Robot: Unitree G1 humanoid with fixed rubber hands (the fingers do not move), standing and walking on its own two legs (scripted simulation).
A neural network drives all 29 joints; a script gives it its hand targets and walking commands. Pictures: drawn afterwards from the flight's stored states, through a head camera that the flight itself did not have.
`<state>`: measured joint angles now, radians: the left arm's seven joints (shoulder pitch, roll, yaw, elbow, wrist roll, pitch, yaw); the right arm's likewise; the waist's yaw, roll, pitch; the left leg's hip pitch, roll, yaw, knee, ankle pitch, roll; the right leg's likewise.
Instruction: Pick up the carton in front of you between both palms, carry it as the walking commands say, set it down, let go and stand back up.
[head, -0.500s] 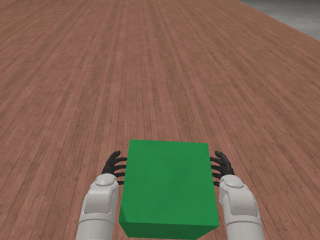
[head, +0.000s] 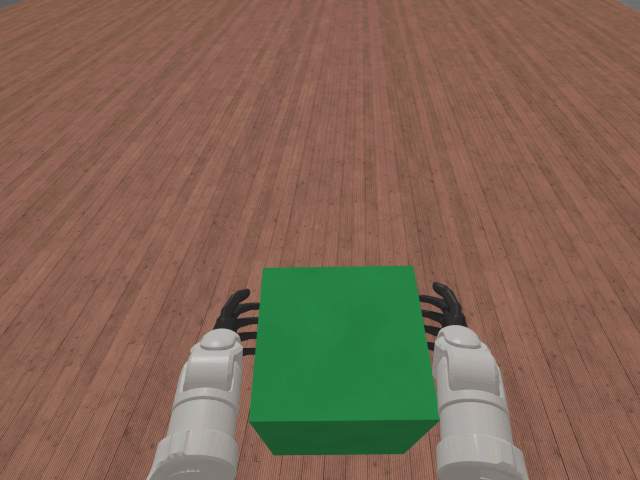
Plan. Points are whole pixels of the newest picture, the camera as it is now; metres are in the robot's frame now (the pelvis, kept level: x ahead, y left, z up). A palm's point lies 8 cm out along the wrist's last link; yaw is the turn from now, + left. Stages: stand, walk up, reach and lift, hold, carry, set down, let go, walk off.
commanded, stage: set down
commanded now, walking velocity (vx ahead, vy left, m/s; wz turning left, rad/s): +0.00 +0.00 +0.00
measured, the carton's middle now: (338, 367) +0.33 -0.02 -0.07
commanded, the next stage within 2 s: none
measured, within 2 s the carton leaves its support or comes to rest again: neither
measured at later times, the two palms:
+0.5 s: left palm (266, 371) +0.39 +0.10 -0.18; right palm (430, 392) +0.33 -0.18 -0.17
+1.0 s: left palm (287, 386) +0.43 +0.07 -0.32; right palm (427, 413) +0.35 -0.21 -0.31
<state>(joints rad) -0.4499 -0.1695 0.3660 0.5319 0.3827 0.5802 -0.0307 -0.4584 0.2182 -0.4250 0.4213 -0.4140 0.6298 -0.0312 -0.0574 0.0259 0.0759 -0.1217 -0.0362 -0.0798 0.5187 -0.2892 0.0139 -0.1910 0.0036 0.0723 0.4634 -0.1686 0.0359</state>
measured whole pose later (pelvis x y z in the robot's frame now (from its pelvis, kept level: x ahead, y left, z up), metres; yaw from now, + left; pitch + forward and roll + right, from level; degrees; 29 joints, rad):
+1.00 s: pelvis -0.06 +0.01 -0.23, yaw +1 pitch +46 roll +0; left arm -1.03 0.04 0.27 0.89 0.22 0.24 0.11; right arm -0.84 0.17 -0.60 0.52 -0.26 0.24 -0.11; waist -0.15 0.06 -0.19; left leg -1.87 -0.15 -0.08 1.61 -0.54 -0.02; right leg -1.92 0.06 0.12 1.52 -0.40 0.10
